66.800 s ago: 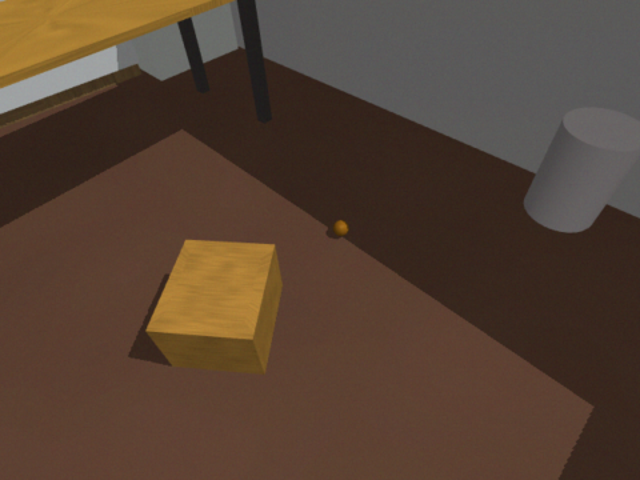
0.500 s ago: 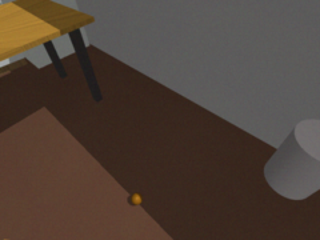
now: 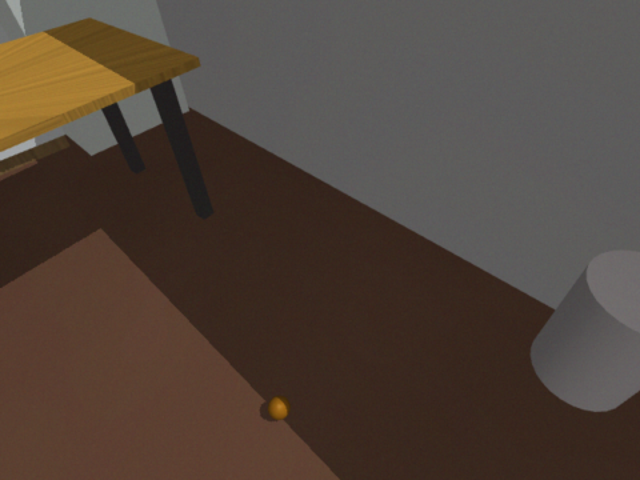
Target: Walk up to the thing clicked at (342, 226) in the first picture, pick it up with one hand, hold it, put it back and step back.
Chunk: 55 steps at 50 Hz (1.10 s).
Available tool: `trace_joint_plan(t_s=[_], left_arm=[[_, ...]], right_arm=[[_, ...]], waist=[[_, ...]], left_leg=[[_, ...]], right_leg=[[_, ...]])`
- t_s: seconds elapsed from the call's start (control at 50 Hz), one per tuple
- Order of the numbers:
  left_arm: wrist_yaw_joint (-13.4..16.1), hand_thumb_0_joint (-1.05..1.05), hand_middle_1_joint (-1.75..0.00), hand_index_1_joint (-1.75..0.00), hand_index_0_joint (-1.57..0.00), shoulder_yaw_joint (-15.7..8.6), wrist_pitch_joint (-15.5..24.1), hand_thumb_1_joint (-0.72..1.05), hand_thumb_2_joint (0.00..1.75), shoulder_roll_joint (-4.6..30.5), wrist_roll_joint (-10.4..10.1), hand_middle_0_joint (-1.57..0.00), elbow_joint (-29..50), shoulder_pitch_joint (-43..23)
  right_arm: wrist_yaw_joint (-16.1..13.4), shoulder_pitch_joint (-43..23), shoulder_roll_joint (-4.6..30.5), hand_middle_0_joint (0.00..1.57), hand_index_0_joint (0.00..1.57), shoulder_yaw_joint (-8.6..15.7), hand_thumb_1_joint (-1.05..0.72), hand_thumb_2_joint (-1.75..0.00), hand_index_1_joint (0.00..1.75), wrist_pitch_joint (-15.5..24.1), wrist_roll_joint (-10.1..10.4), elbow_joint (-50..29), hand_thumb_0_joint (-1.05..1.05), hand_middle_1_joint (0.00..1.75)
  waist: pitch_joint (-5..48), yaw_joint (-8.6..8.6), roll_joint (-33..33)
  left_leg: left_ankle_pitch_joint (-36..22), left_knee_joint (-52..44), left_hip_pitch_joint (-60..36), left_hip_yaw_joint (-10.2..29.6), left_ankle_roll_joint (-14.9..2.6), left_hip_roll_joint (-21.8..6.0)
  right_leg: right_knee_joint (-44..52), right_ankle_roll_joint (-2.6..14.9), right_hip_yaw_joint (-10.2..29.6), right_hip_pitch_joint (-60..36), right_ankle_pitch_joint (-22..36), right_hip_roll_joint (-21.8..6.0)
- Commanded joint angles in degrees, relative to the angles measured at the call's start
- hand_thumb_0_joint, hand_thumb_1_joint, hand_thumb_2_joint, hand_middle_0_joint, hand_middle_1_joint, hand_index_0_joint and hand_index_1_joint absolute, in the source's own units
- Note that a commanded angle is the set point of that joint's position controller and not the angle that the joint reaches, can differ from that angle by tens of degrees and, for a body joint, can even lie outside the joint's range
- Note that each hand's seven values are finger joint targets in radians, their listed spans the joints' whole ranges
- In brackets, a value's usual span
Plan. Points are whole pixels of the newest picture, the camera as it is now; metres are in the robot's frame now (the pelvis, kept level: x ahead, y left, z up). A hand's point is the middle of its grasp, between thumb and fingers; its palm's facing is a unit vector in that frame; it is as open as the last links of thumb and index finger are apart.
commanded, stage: stand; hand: left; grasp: from above
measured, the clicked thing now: (279, 407) +0.49 +0.20 -0.74
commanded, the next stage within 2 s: step back in 1.56 s
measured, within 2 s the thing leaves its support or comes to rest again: neither
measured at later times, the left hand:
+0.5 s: hand out of the picture +0.06 +0.23 -0.16, palm faces +0.01 -0.94 -0.34, open 7.3 cm
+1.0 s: hand out of the picture +0.09 +0.23 -0.15, palm faces +0.02 -0.94 -0.34, open 7.3 cm
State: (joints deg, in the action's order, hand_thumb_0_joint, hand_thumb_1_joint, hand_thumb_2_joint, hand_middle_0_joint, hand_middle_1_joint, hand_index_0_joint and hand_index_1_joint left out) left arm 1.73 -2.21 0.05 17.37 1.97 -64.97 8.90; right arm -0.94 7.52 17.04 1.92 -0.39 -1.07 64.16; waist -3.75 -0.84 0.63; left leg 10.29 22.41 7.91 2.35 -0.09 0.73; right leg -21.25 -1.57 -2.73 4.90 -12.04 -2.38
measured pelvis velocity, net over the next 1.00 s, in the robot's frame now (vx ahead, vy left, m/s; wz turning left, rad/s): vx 0.02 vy -0.02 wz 0.00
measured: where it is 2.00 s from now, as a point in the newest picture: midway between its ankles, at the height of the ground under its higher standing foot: outside the picture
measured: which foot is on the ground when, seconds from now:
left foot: down 0.00-1.00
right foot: down 0.00-1.00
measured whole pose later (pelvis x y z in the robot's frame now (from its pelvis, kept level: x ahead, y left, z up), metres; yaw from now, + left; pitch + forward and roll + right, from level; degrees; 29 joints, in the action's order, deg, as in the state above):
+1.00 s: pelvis +0.02 -0.02 +0.00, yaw +0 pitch -3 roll +0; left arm 0.6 -2.1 0.6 18.2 1.0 -66.0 5.7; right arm -0.7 6.1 18.9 0.2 0.4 -0.7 65.4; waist -3.3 -0.2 0.7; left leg 9.8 19.2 6.9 2.7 1.3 -0.6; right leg -18.7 -0.3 -3.1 4.3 -11.9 -1.1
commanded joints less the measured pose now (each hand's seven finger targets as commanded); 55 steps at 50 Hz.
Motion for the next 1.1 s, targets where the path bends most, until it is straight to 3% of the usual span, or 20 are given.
trace_joint_plan(t_s=[0.0, 0.06, 0.14, 0.24, 0.3, 0.38, 0.56, 0.62, 0.72, 0.8, 0.88, 1.08], left_arm=[[0.4, 0.00, -0.30, -0.30, -0.20, -1.7, 1.2, 0.90, 0.90, 11.0, -0.3, -0.20, 2.6, -2.6], [0.4, 0.00, -0.30, -0.30, -0.20, -1.6, 1.3, 0.90, 0.90, 11.3, -0.5, -0.20, 2.1, -2.3], [0.2, 0.00, -0.30, -0.30, -0.20, -1.5, 1.2, 0.90, 0.90, 11.6, -0.5, -0.20, 1.8, -2.9], [0.0, 0.00, -0.30, -0.30, -0.20, -1.7, 1.2, 0.90, 0.90, 12.1, -0.6, -0.20, 1.9, -3.3], [-0.1, 0.00, -0.30, -0.30, -0.20, -1.6, 1.1, 0.90, 0.90, 12.0, -0.7, -0.20, 1.3, -2.9], [-0.2, 0.00, -0.30, -0.30, -0.20, -1.5, 1.0, 0.90, 0.90, 11.8, -0.6, -0.20, 1.1, -2.7], [-0.2, 0.00, -0.30, -0.30, -0.20, -1.7, 1.5, 0.90, 0.90, 12.0, -1.2, -0.20, 1.6, -3.6], [-0.3, 0.00, -0.30, -0.30, -0.20, -1.7, 1.4, 0.90, 0.90, 12.2, -1.2, -0.20, 1.5, -4.1], [-0.4, 0.00, -0.30, -0.30, -0.20, -1.7, 1.2, 0.90, 0.90, 12.4, -0.9, -0.20, 1.5, -4.4], [-0.4, 0.00, -0.30, -0.30, -0.20, -1.8, 1.5, 0.90, 0.90, 12.7, -1.1, -0.20, 1.8, -4.6], [-0.4, 0.00, -0.30, -0.30, -0.20, -1.8, 1.3, 0.90, 0.90, 12.6, -1.2, -0.20, 1.9, -4.7], [-0.6, 0.00, -0.30, -0.30, -0.20, -1.6, 1.6, 0.90, 0.90, 12.9, -1.1, -0.20, 2.3, -5.2]], right_arm=[[-0.6, -1.9, 10.6, 0.20, 0.20, 1.8, -0.90, -0.90, 0.30, 1.5, -0.2, -3.0, 0.00, 0.30], [-0.5, -2.3, 10.5, 0.20, 0.20, 1.5, -0.90, -0.90, 0.30, 1.6, -0.1, -2.7, 0.00, 0.30], [-0.4, -2.1, 11.2, 0.20, 0.20, 1.5, -0.90, -0.90, 0.30, 1.5, -0.2, -2.4, 0.00, 0.30], [-0.4, -1.8, 11.4, 0.20, 0.20, 1.1, -0.90, -0.90, 0.30, 1.5, -0.1, -2.2, 0.00, 0.30], [-0.4, -1.3, 11.7, 0.20, 0.20, 0.9, -0.90, -0.90, 0.30, 1.6, -0.1, -1.8, 0.00, 0.30], [-0.4, -2.6, 12.0, 0.20, 0.20, 1.0, -0.90, -0.90, 0.30, 1.6, 0.0, -2.3, 0.00, 0.30], [-0.5, -1.7, 12.2, 0.20, 0.20, 0.5, -0.90, -0.90, 0.30, 2.0, 0.0, -1.8, 0.00, 0.30], [-0.5, -1.8, 12.1, 0.20, 0.20, 0.3, -0.90, -0.90, 0.30, 2.0, 0.1, -1.6, 0.00, 0.30], [-0.5, -2.3, 12.6, 0.20, 0.20, 0.4, -0.90, -0.90, 0.30, 1.8, 0.1, -1.6, 0.00, 0.30], [-0.4, -2.4, 12.7, 0.20, 0.20, 0.3, -0.90, -0.90, 0.30, 2.1, 0.2, -1.8, 0.00, 0.30], [-0.5, -3.1, 12.8, 0.20, 0.20, 0.3, -0.90, -0.90, 0.30, 2.2, 0.1, -2.0, 0.00, 0.30], [-0.4, -3.2, 13.2, 0.20, 0.20, 0.3, -0.90, -0.90, 0.30, 2.0, 0.3, -1.9, 0.00, 0.30]], waist=[[2.3, 0.30, 0.1], [2.3, 0.07, 0.4], [1.1, 0.33, -0.1], [2.3, 0.46, 0.4], [1.4, 0.52, 0.9], [2.0, 0.17, 0.1], [5.1, 0.35, 0.1], [4.7, 0.38, -0.2], [3.5, 0.58, -0.3], [4.9, 0.45, 0.0], [5.4, 0.37, -0.1], [5.2, 0.52, 0.1]], left_leg=[[-2.0, -5.5, 0.9, 5.8, -1.26, -5.9], [-2.5, -5.6, 0.8, 5.6, -1.30, -5.9], [0.2, -6.1, 1.7, 5.7, -1.20, -6.1], [-1.2, -6.2, 1.8, 5.5, -1.23, -6.1], [0.8, -6.8, 2.6, 5.8, -1.11, -6.3], [-0.5, -6.4, 1.3, 6.0, -1.24, -6.5], [-11.3, -4.6, -1.1, 5.0, -1.32, -7.0], [-11.1, -5.0, -0.8, 5.0, -1.14, -7.1], [-6.1, -5.9, 0.5, 5.1, -0.98, -6.9], [-11.1, -5.2, -1.0, 5.0, -1.05, -7.3], [-12.6, -5.0, -1.6, 4.8, -1.20, -7.5], [-10.5, -5.3, -0.8, 4.7, -0.94, -7.5]], right_leg=[[5.4, 1.90, 5.5, 0.6, 1.3, -4.8], [5.6, 1.75, 5.2, 0.1, 2.2, -4.8], [6.3, 1.88, 5.4, 1.2, -1.0, -4.5], [6.1, 2.06, 5.7, 0.0, 1.5, -4.9], [5.9, 2.07, 5.5, 0.6, 0.3, -4.6], [5.8, 2.19, 5.2, 1.3, 0.0, -4.5], [5.1, 2.06, 5.4, -1.5, 9.1, -5.2], [5.0, 2.02, 5.2, -1.5, 8.5, -5.1], [6.3, 2.18, 5.5, -0.9, 4.6, -5.1], [5.6, 2.07, 5.3, -1.6, 8.4, -5.3], [5.1, 2.27, 5.1, -1.8, 9.8, -5.4], [6.1, 2.16, 5.2, -2.2, 8.6, -5.4]])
